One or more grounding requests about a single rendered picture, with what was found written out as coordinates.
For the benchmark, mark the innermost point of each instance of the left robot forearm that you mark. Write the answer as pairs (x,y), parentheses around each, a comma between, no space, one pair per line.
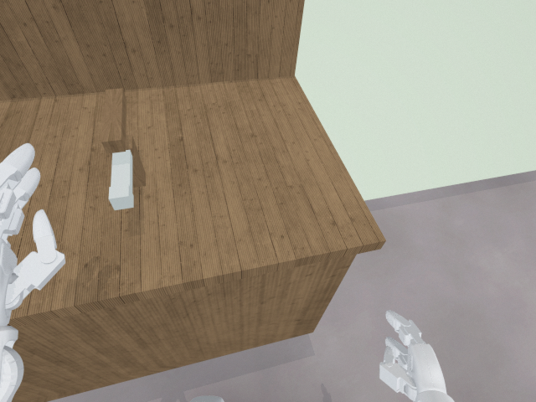
(11,364)

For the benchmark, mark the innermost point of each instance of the left robot hand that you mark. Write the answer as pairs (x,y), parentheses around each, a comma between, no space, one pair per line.
(17,185)

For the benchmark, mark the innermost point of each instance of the right robot hand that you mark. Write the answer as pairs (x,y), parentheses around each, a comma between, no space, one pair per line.
(418,369)

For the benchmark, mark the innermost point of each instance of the counter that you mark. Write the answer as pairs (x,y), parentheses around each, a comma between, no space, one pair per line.
(245,219)

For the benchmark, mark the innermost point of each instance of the tap lever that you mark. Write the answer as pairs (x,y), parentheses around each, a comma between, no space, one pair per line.
(120,191)

